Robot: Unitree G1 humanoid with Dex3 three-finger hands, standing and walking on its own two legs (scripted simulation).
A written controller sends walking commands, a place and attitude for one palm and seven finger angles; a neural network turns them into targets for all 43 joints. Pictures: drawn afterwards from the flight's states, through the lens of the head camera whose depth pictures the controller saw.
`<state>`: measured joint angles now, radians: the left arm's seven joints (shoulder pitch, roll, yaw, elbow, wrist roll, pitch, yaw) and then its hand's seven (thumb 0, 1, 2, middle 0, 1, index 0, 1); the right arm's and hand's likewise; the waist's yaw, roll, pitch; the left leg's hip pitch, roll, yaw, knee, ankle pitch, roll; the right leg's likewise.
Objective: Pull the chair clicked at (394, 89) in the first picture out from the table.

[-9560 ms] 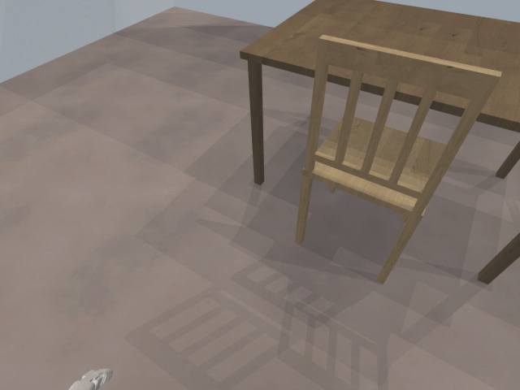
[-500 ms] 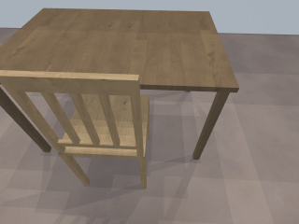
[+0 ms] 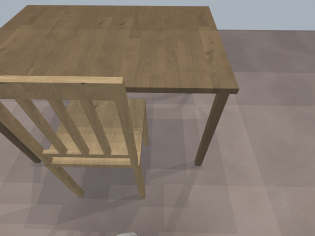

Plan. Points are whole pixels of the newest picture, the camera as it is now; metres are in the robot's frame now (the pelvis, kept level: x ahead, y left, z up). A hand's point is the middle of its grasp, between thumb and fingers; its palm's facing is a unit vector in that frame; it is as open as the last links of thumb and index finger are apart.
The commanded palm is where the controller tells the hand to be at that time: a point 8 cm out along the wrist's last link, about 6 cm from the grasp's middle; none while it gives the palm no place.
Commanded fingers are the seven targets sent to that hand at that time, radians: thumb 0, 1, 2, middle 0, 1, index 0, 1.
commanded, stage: come to a stop and stand still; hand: left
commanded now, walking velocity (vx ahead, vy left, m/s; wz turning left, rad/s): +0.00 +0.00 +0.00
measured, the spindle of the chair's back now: (72, 129) +0.43 +0.32 -0.05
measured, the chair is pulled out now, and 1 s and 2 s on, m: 0.00 0.00 0.00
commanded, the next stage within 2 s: look again from close up in 0.92 s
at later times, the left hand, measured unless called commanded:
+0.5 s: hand out of the picture +0.04 +0.16 -0.15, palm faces +0.02 -0.97 -0.22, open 7.4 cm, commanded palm none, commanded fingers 0.00 0.90 0.90 -0.20 -0.30 -0.20 -0.30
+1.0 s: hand out of the picture +0.03 +0.16 -0.15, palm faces +0.05 -0.98 -0.20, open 7.4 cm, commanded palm none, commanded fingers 0.00 0.90 0.90 -0.20 -0.30 -0.20 -0.30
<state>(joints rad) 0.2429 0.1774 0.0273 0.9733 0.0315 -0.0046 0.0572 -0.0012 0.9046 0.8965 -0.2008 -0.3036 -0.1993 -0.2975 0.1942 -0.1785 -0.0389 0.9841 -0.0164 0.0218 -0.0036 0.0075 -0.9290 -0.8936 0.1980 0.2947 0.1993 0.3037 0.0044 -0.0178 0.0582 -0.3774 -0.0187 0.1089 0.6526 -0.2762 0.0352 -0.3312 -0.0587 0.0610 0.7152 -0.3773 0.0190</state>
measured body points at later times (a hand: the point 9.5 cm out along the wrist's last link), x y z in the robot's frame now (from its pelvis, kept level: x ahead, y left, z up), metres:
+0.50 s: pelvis +0.01 -0.03 +0.02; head +0.02 -0.04 +0.47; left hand +0.04 +0.21 -0.13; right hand +0.01 -0.26 -0.14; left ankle +0.05 +0.10 -0.72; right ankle +0.00 -0.14 -0.72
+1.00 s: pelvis +0.03 -0.02 +0.02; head +0.04 -0.02 +0.47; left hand +0.03 +0.21 -0.13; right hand +0.07 -0.25 -0.13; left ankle +0.05 +0.10 -0.72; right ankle +0.00 -0.14 -0.72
